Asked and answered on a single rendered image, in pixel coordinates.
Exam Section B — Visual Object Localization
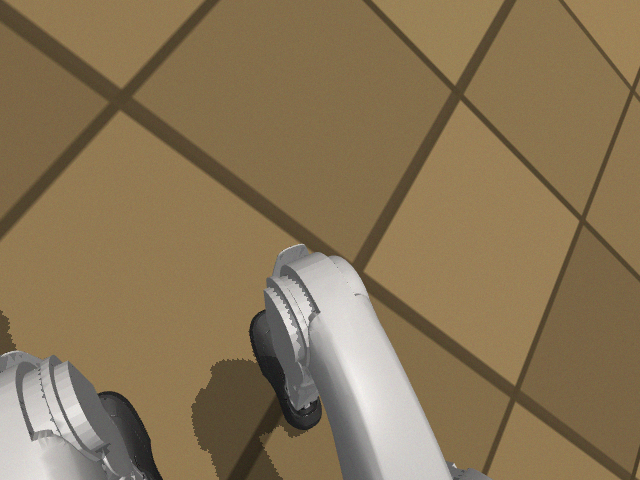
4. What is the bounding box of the left robot foot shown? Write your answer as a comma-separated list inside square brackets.
[98, 391, 163, 480]

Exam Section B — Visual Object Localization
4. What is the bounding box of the right robot foot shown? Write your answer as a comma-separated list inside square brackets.
[250, 310, 322, 430]

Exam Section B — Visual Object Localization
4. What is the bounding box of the right robot hand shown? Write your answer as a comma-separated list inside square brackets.
[446, 461, 493, 480]

